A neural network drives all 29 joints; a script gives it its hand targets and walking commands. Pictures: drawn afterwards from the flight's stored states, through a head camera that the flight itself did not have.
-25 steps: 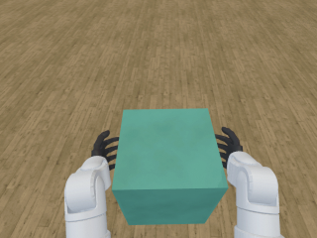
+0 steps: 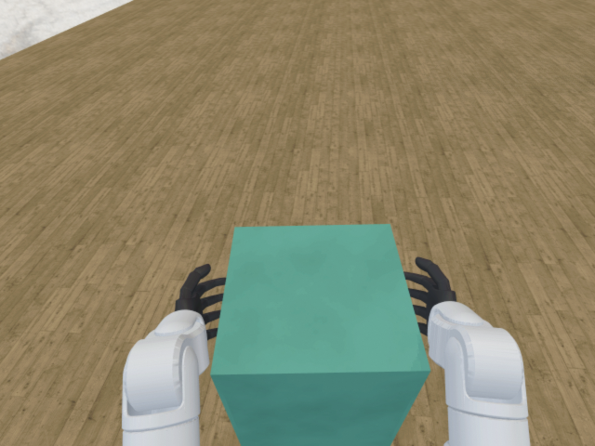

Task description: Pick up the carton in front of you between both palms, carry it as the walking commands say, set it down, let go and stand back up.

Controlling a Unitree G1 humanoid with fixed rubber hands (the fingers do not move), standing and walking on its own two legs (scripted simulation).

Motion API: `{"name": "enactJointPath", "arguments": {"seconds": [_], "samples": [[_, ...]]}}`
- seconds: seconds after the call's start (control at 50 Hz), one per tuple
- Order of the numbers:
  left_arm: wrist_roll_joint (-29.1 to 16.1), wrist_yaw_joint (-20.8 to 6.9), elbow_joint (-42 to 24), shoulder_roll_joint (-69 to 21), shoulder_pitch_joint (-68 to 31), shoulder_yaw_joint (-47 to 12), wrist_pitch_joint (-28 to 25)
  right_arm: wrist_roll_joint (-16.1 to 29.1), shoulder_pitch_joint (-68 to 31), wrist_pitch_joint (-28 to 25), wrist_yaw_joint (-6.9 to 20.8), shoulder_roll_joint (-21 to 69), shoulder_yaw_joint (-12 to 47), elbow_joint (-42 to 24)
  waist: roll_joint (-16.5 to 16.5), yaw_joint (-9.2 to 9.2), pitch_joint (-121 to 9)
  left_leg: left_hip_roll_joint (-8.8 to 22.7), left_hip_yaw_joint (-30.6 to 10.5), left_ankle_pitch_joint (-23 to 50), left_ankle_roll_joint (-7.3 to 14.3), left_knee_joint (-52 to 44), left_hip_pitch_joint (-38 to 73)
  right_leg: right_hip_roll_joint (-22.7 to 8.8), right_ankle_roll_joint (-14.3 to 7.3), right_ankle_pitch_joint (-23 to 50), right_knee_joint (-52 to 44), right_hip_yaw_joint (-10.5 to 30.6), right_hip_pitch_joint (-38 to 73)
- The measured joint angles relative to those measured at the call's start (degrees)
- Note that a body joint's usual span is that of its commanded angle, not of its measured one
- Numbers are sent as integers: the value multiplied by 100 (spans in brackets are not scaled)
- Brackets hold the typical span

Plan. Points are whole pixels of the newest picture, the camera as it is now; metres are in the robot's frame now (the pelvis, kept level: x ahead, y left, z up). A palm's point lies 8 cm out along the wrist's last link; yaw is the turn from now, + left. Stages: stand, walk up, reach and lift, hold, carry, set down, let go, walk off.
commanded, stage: carry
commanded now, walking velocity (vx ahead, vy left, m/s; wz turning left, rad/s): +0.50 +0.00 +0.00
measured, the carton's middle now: (314, 339) +0.28 +0.00 +0.02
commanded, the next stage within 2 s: none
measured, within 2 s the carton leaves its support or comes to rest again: neither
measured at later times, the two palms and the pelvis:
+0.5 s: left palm (220, 186) +0.57 +0.16 +0.09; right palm (380, 181) +0.56 -0.13 +0.09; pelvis +0.30 +0.02 -0.01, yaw -2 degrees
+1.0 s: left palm (226, 158) +0.69 +0.17 +0.07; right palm (365, 152) +0.69 -0.13 +0.07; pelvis +0.43 +0.02 -0.02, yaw +0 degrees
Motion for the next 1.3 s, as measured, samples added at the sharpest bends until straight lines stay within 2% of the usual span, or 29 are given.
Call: {"name": "enactJointPath", "arguments": {"seconds": [0.06,0.1,0.12,0.14,0.18,0.2,0.24,0.3,0.36,0.44,0.5,0.52,0.54,0.56,0.6,0.64,0.66,0.72,0.84,1.06,1.3], "samples": [[33,-3,26,-3,-19,-24,77,17,20,48,0,-4,-26,13,-41,7,-64,-99,219,0,102,-439,337,-54,189,-471,163,52,382],[58,-3,50,3,-58,10,117,26,-39,46,3,3,-39,110,-141,-6,-60,-217,417,-28,258,-629,665,-218,319,-1033,827,142,408],[59,-5,112,32,-76,55,106,16,-83,-24,11,12,-15,264,-277,-46,-47,-282,508,-86,402,-352,624,-405,311,-1172,1560,222,145],[55,-5,184,63,-70,99,97,2,-135,-77,13,20,11,440,-319,-94,-11,-297,556,-303,495,-128,605,-455,278,-1148,2517,426,-276],[56,-6,302,81,-39,147,98,-14,-158,-119,14,24,40,661,-268,-131,130,-269,597,-616,557,-128,777,-324,177,-1061,4275,783,-1230],[71,-5,331,48,-16,160,89,-8,-115,-131,14,19,40,682,-237,-137,205,-261,606,-649,515,-266,922,-279,115,-926,4817,837,-1655],[110,-5,324,-14,50,119,35,38,18,-181,15,3,20,612,-207,-148,329,-286,611,-653,480,-609,1240,-291,39,-529,5154,838,-2345],[101,-6,240,14,120,-29,-93,84,165,-298,15,-13,20,424,-173,-179,449,-328,573,-670,461,-1092,1710,-371,60,-61,4673,773,-3038],[93,-5,81,19,166,-109,-206,124,235,-402,16,-19,27,228,-151,-171,495,-341,515,-767,397,-1414,2138,-395,133,276,3710,673,-3359],[68,-1,-258,22,215,-122,-222,151,211,-412,17,-17,85,-40,-155,-110,508,-348,485,-1121,239,-1494,2654,-297,142,991,2361,451,-3278],[30,6,-478,21,188,-86,-133,133,148,-314,18,-11,125,-227,-149,-83,465,-345,445,-1614,87,-1177,2958,-156,136,1741,1444,197,-2818],[25,6,-517,17,149,-72,-89,120,119,-271,24,-9,121,-275,-163,-82,439,-350,414,-1854,27,-941,3021,-130,121,2018,1103,96,-2557],[27,6,-495,11,103,-74,-78,109,67,-232,31,-9,83,-284,-93,-65,392,-287,372,-2112,-38,-615,2992,-84,-92,1713,1024,17,-2377],[32,6,-401,3,27,-72,-94,99,-17,-190,35,-8,13,-252,64,-51,381,-159,281,-2230,-94,-205,2862,-3,-278,1359,1130,-52,-2340],[32,2,-159,-20,-138,-38,-93,63,-123,-103,36,-9,-100,-165,231,-40,421,-121,-24,-2535,-178,450,2527,43,-439,1018,1305,-128,-2307],[32,-11,5,-29,-179,2,-64,17,-134,-49,36,19,-144,-64,239,-44,460,-194,-169,-2761,-177,390,2322,19,-418,979,1231,-137,-2184],[32,-18,52,-28,-172,18,-48,0,-125,-32,37,20,-133,-21,226,-47,483,-211,-178,-2630,-172,101,2290,11,-404,961,1167,-133,-2106],[21,-28,72,-15,-97,34,-36,-24,-97,-10,34,14,-70,41,217,-41,506,-163,-126,-1591,-151,-516,2397,45,-347,858,1087,-123,-1904],[7,-29,6,-15,-111,73,-73,-16,-162,-45,26,22,-57,31,106,-61,281,-174,-137,-1968,-113,-487,2537,-11,-265,453,1439,-133,-1911],[60,-32,208,1,-10,62,-101,4,-64,-164,34,8,-24,338,29,-50,151,-284,-114,-2235,-26,-230,2562,-181,-127,61,1953,-68,-2008],[225,-140,792,23,192,-32,-752,-164,161,-835,166,-19,51,919,41,-68,221,-349,-98,-2260,73,-130,2568,-250,-78,127,1993,-39,-1979]]}}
